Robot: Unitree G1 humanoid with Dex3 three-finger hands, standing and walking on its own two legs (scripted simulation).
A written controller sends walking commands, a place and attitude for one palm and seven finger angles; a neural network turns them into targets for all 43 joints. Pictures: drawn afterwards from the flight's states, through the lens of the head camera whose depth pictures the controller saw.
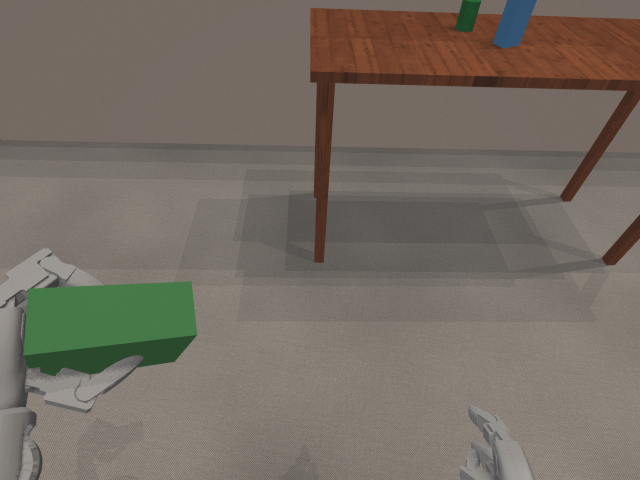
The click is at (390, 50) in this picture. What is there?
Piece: table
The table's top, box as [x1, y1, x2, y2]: [310, 8, 639, 90]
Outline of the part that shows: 310,10 310,81 313,82 639,90 639,19 531,16 520,44 517,46 503,49 492,43 501,14 477,14 473,29 470,32 461,32 454,28 458,13 311,8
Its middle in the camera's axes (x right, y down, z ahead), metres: +0.64 -0.60 +1.21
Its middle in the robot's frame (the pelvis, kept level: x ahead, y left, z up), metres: +1.34 -0.57 +0.03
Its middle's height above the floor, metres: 0.80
